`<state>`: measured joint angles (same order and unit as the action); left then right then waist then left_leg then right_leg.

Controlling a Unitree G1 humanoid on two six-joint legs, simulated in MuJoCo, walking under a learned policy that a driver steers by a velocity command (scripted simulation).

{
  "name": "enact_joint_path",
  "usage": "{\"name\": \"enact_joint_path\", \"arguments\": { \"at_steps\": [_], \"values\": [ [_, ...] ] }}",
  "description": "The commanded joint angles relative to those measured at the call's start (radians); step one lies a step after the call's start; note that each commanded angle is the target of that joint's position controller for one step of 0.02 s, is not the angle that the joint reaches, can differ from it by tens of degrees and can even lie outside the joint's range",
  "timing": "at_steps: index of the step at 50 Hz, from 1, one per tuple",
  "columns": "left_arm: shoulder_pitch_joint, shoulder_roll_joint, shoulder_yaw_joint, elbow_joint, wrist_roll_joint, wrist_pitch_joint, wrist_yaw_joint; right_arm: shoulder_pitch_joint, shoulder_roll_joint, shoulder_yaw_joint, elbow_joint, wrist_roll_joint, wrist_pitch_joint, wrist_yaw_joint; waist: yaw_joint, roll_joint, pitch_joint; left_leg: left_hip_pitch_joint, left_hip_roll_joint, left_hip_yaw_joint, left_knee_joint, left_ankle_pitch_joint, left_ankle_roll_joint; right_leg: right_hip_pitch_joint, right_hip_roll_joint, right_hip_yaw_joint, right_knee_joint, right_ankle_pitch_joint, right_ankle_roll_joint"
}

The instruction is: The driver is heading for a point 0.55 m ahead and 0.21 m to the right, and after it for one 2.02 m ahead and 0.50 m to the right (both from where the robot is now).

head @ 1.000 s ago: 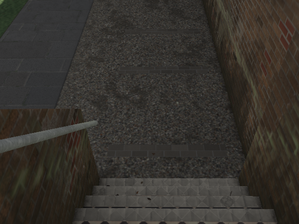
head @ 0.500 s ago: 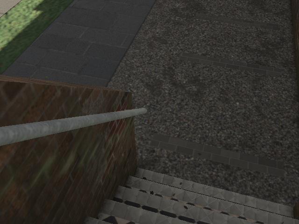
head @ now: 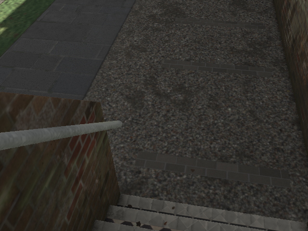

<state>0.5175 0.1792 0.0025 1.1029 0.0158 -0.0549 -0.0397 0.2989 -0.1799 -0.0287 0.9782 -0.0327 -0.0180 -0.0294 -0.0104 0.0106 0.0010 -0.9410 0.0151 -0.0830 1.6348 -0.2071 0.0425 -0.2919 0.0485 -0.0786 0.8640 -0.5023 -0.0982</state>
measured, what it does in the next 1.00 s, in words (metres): goes down, turning right: left foot 0.22 m lower, then right foot 0.22 m lower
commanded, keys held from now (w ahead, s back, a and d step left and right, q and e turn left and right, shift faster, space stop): w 0.22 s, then w+e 0.44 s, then e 0.34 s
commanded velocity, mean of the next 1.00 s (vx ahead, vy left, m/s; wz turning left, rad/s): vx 0.42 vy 0.00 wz -0.33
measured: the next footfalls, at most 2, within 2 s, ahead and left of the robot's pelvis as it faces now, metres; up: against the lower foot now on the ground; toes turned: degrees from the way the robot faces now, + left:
left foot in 0.32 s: +0.27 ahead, +0.13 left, -0.22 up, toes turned +1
right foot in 0.84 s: +0.45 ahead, -0.14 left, -0.44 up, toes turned -26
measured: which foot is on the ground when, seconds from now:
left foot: up 0.00-0.30, down 0.32-0.84, up 0.86-1.00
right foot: down 0.00-0.32, up 0.34-0.82, down 0.84-1.00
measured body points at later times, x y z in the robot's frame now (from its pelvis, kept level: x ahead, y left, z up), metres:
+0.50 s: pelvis +0.23 +0.06 -0.19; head +0.23 +0.05 +0.26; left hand +0.24 +0.30 -0.33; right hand +0.15 -0.18 -0.34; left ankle +0.23 +0.13 -0.91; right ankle +0.30 -0.10 -0.76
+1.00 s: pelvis +0.44 -0.02 -0.40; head +0.44 -0.02 +0.05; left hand +0.50 +0.23 -0.55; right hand +0.45 -0.30 -0.52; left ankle +0.48 +0.12 -0.94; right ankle +0.41 -0.12 -1.13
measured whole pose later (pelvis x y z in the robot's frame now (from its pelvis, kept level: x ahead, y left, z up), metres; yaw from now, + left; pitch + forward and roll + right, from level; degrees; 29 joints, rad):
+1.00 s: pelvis +0.44 -0.02 -0.40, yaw -24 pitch +1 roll +0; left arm 0.43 0.24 0.05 1.06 0.10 -0.08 -0.03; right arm 0.21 -0.24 -0.02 0.88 -0.05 -0.07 0.02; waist 0.03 -0.01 -0.02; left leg -0.76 0.09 -0.01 1.69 -0.49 0.02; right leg -0.29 0.01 -0.01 0.56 -0.27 -0.08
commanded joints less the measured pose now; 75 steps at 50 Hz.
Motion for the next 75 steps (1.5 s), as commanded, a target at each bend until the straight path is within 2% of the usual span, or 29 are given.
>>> {"name": "enact_joint_path", "arguments": {
  "at_steps": [1,2,3,4,5,10,11,12,13,14,17,18,21,23,27,34,39,41,43,45,50,53,57,62,65,66,67,68,75],
  "values": [
    [-0.014,0.119,-0.006,-0.006,0.16,-0.075,-0.007,0.167,0.051,0.061,-0.006,-0.035,-0.013,0.106,-0.083,-0.142,0.28,0.145,0.049,0.048,-0.115,0.586,-0.027,-0.578,-0.194,0.207,-0.317,0.354,-0.062],
    [-0.102,0.123,0.013,-0.062,-0.055,-0.065,0.038,0.025,-0.007,-0.002,-0.03,-0.006,0.015,0.033,-0.118,-0.074,0.06,0.245,0.057,0.043,-0.439,0.666,-0.042,-0.363,-0.227,0.359,-0.262,0.388,-0.078],
    [-0.023,0.107,0.003,-0.036,-0.093,-0.053,0.046,-0.037,-0.042,0.0,-0.057,0.007,0.021,0.012,-0.061,-0.057,0.065,0.175,0.058,0.03,-0.474,0.674,-0.032,-0.238,-0.22,0.385,-0.181,0.441,-0.064],
    [0.033,0.057,-0.032,-0.018,0.126,-0.096,0.035,0.047,-0.036,0.062,-0.028,-0.13,-0.028,0.127,0.003,-0.025,0.3,-0.026,0.071,-0.037,-0.562,0.914,0.006,-0.392,-0.189,0.277,-0.072,0.191,-0.09],
    [0.032,0.092,-0.031,-0.039,0.149,-0.109,0.037,0.019,-0.068,0.045,-0.028,-0.15,-0.052,0.153,0.012,-0.006,0.152,0.171,0.046,0.039,-0.681,0.985,0.034,-0.413,-0.169,0.246,-0.037,0.061,-0.111],
    [0.107,0.115,-0.053,-0.015,0.081,-0.066,0.022,-0.205,-0.087,0.073,-0.129,-0.098,-0.006,0.148,0.093,-0.03,0.164,0.285,0.064,0.052,-1.105,0.586,-0.033,-0.174,-0.223,0.48,-0.001,0.083,-0.207],
    [0.128,0.126,0.0,-0.037,-0.015,-0.009,0.073,-0.352,-0.089,0.027,-0.151,0.111,-0.023,0.065,0.228,0.034,0.141,0.276,0.028,0.093,-1.347,0.536,-0.036,0.075,-0.141,0.319,0.102,0.375,-0.125],
    [0.117,0.196,0.022,-0.027,0.018,0.033,0.106,-0.266,-0.095,0.025,-0.143,0.135,-0.034,0.043,0.217,-0.039,0.126,0.377,0.086,0.04,-1.461,0.533,-0.024,0.116,-0.163,0.362,0.199,0.501,-0.155],
    [0.15,0.183,-0.029,0.026,0.134,0.003,0.016,-0.135,-0.027,0.08,-0.128,-0.132,-0.005,0.126,0.084,-0.128,0.142,0.511,0.103,0.034,-1.364,0.401,0.004,-0.075,-0.228,0.599,0.199,0.219,-0.205],
    [0.092,0.175,-0.012,0.011,0.148,-0.007,-0.032,0.132,-0.12,0.036,-0.041,-0.153,0.007,0.141,0.001,-0.031,0.122,0.783,0.129,0.004,-1.285,0.591,0.026,-0.202,-0.186,0.562,0.359,0.289,-0.18],
    [0.121,0.169,0.058,0.002,0.012,-0.015,-0.127,0.486,-0.292,-0.048,0.038,-0.095,-0.02,0.136,-0.086,0.273,-0.202,1.59,0.277,0.033,-0.971,1.262,0.249,-0.793,0.136,0.16,1.319,-0.286,0.01],
    [0.014,0.072,0.018,-0.146,0.012,-0.043,-0.109,0.412,-0.379,-0.084,0.039,-0.066,-0.022,0.14,-0.093,0.225,-0.283,1.617,0.435,-0.341,-1.133,0.519,0.411,-1.001,0.091,0.137,1.163,-0.248,0.018],
    [0.071,0.036,-0.018,-0.089,-0.026,-0.035,-0.052,0.284,-0.071,-0.01,0.061,-0.122,-0.014,0.124,0.025,-0.053,-0.004,0.921,0.352,-0.087,-1.189,0.359,0.26,-0.87,-0.102,0.236,1.047,0.117,-0.04],
    [0.101,0.004,-0.029,-0.053,0.072,-0.008,-0.055,0.205,0.083,0.057,0.036,-0.071,-0.074,0.074,0.091,0.002,0.102,0.512,0.188,0.062,-1.164,0.26,0.188,-0.701,-0.143,0.215,0.565,0.623,-0.035],
    [0.003,0.064,-0.025,-0.09,0.124,-0.013,-0.089,0.24,-0.024,0.07,0.076,-0.1,-0.13,0.063,0.064,0.04,0.059,0.409,0.281,-0.013,-1.069,0.116,0.253,-0.67,-0.173,0.22,0.39,0.881,0.036],
    [-0.256,0.08,-0.028,-0.122,0.11,0.001,-0.062,0.332,-0.018,0.102,0.144,-0.088,-0.114,0.038,0.0,0.023,0.173,0.405,0.273,0.037,-0.871,-0.177,0.145,-0.41,-0.143,0.116,-0.066,1.088,0.034],
    [-0.47,0.101,-0.007,-0.193,0.09,0.002,-0.031,0.318,-0.111,0.03,0.123,-0.051,-0.079,0.001,-0.09,0.003,0.242,0.703,0.338,-0.001,-0.72,0.139,0.056,-0.386,-0.173,0.08,-0.491,0.77,0.058],
    [-0.164,0.065,-0.004,-0.077,0.092,-0.001,-0.012,0.296,-0.128,0.017,0.132,-0.096,-0.038,0.036,0.019,0.037,0.16,0.568,0.345,0.002,-0.434,0.148,0.078,0.061,-0.195,0.066,-0.581,0.888,0.046],
    [0.457,0.289,0.119,0.175,0.08,-0.03,0.014,0.071,-0.168,-0.001,0.09,-0.065,-0.022,0.11,0.311,-0.323,-0.02,0.248,-0.004,0.265,0.42,-0.559,-0.063,0.681,-0.171,-0.014,-0.712,1.333,-0.072],
    [0.313,0.387,0.147,0.062,0.091,-0.046,0.027,-0.04,-0.039,0.015,-0.103,-0.001,-0.068,0.136,0.225,-0.147,-0.317,-0.205,0.005,0.164,0.543,-0.761,-0.068,1.089,-0.416,0.28,-0.211,1.776,-0.285],
    [0.001,-0.008,-0.004,-0.102,0.072,-0.035,0.01,0.118,-0.024,0.018,-0.114,-0.034,-0.047,0.037,-0.026,0.006,0.137,0.085,0.164,0.002,-0.384,0.234,-0.022,-0.206,-0.439,0.311,-0.338,1.007,-0.223],
    [-0.044,0.161,0.014,-0.175,0.098,-0.065,-0.005,0.201,-0.051,0.011,-0.059,-0.052,-0.042,0.117,-0.064,-0.133,0.049,0.449,0.012,0.16,-0.298,0.495,-0.046,-0.542,-0.193,0.163,-0.198,0.762,-0.165],
    [0.236,0.038,-0.032,-0.022,0.078,-0.071,0.074,-0.126,-0.053,0.039,-0.189,-0.085,-0.019,0.123,0.133,-0.018,0.012,0.027,0.131,-0.063,-0.717,0.673,-0.067,-0.13,-0.304,0.51,0.012,0.306,-0.119],
    [-0.02,0.097,-0.022,-0.2,0.105,-0.028,0.049,0.013,-0.065,0.03,-0.169,-0.064,-0.022,0.085,0.021,-0.135,0.059,0.767,0.057,0.107,-1.036,0.68,-0.069,-0.629,-0.207,0.481,0.121,0.005,-0.098],
    [-0.046,0.246,0.005,-0.224,0.029,0.002,0.016,0.164,-0.185,-0.039,-0.161,-0.022,-0.029,0.068,-0.062,-0.09,0.014,1.009,0.091,0.166,-1.59,0.596,-0.002,-0.426,-0.137,0.446,0.41,0.128,-0.005],
    [0.041,0.208,-0.001,-0.208,0.069,0.016,-0.028,0.246,-0.285,-0.08,-0.14,-0.05,-0.052,0.063,-0.078,0.057,-0.123,1.215,0.172,0.12,-1.41,0.84,0.115,-0.503,-0.054,0.347,0.755,0.171,0.075],
    [0.282,0.063,0.007,-0.176,0.022,-0.017,-0.05,0.241,-0.413,-0.104,-0.171,-0.066,-0.066,0.075,0.044,0.339,-0.278,1.441,0.324,0.096,-0.932,1.669,0.249,-0.85,0.086,0.119,1.261,-0.38,0.129],
    [0.251,0.095,0.013,-0.272,-0.021,-0.036,-0.033,0.321,-0.457,-0.125,-0.155,-0.079,-0.06,0.105,0.017,0.256,-0.315,1.381,0.439,-0.085,-0.931,1.813,0.335,-0.993,0.11,0.137,1.521,-0.416,0.133],
    [0.03,-0.002,-0.061,-0.389,0.011,0.013,-0.051,0.074,-0.088,0.036,-0.176,-0.045,-0.091,0.099,0.129,-0.038,0.054,0.517,0.238,-0.051,-1.185,0.419,0.134,-0.876,-0.143,0.206,1.14,0.225,0.193]
  ]
}}
Velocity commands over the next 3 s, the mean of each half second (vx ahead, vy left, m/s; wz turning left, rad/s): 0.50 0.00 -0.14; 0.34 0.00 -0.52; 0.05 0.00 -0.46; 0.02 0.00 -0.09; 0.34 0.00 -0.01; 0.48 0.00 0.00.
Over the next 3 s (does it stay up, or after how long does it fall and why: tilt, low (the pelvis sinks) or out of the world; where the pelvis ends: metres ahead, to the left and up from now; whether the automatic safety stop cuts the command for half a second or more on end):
stays up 0.77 -0.21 -0.73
